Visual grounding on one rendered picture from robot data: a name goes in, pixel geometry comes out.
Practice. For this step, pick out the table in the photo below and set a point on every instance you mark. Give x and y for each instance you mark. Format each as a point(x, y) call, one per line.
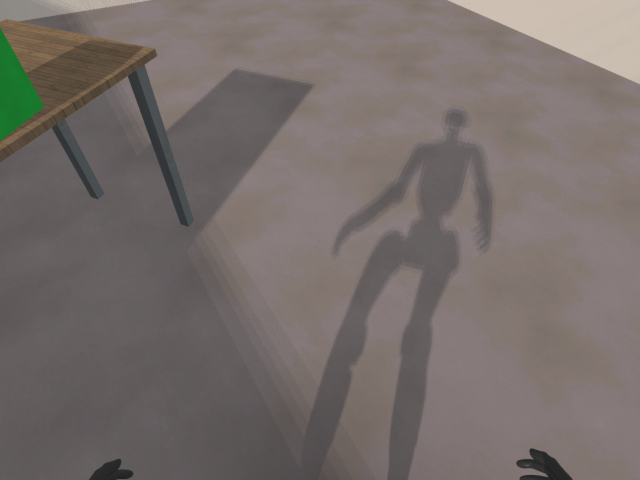
point(68, 70)

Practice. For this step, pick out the robot left hand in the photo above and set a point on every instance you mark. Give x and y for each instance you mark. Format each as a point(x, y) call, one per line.
point(109, 471)

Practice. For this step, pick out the carton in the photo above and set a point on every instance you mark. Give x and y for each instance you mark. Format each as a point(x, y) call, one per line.
point(18, 99)

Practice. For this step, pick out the robot right hand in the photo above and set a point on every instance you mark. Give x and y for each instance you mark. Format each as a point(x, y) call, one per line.
point(544, 463)

